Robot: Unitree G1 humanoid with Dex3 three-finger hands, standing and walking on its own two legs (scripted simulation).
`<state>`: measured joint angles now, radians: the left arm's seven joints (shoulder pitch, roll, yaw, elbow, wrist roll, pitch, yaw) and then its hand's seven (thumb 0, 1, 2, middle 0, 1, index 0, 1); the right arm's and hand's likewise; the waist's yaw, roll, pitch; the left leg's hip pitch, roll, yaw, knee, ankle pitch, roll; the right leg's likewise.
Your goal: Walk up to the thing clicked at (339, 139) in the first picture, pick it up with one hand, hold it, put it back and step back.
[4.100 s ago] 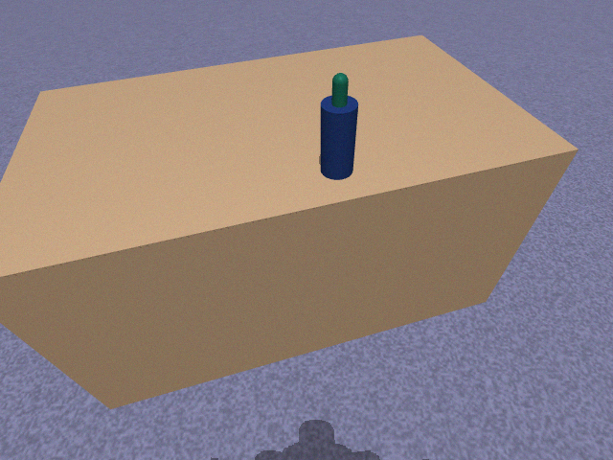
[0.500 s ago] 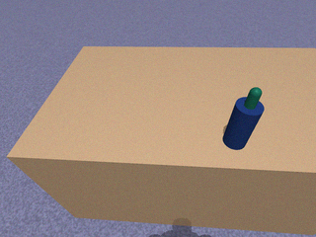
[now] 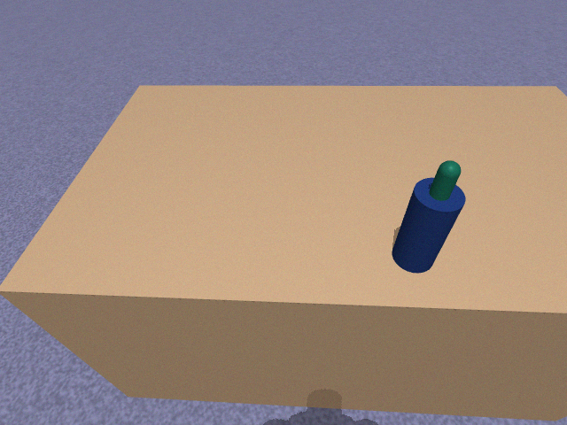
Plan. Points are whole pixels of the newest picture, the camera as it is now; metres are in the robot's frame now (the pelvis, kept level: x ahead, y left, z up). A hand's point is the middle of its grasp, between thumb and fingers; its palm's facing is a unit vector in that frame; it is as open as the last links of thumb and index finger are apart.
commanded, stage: stand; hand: right
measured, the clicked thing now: (429, 216) +0.45 -0.22 +0.03
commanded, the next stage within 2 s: rise first in 1.76 s
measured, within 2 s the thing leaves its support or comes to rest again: neither
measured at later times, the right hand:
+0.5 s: hand out of the picture +0.08 -0.27 -0.16, palm faces -0.02 +0.94 -0.33, open 7.4 cm
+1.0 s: hand out of the picture +0.08 -0.27 -0.16, palm faces -0.02 +0.94 -0.33, open 7.4 cm
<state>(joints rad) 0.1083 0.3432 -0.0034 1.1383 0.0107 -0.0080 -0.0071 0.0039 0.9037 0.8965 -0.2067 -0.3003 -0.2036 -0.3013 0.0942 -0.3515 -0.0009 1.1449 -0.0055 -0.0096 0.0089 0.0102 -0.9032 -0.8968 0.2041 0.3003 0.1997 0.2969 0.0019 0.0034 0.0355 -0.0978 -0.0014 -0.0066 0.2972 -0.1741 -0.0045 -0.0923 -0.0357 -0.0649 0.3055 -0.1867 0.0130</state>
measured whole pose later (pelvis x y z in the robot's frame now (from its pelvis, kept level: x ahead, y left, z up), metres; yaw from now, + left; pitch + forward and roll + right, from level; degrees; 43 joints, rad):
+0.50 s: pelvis +0.00 -0.01 +0.00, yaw +0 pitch -2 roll +0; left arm 0.11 0.34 0.00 1.13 0.01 -0.01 0.00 0.00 0.90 0.90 -0.21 -0.30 -0.20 -0.30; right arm 0.10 -0.35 0.00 1.14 -0.01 0.00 0.01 0.01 -0.90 -0.90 0.20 0.30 0.20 0.30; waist 0.00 0.01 0.03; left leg -0.09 0.02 -0.01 0.29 -0.18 -0.03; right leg -0.08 -0.01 -0.07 0.30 -0.19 -0.01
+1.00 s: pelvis +0.01 -0.02 +0.00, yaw -1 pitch -2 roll +0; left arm 0.11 0.34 0.00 1.13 0.01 -0.01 0.00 0.00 0.90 0.90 -0.21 -0.30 -0.20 -0.30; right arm 0.11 -0.35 0.01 1.13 -0.01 0.00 0.00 0.01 -0.90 -0.90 0.20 0.30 0.20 0.30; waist 0.00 0.01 0.03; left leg -0.08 0.03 0.00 0.29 -0.19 -0.03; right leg -0.08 0.00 -0.06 0.30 -0.20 -0.01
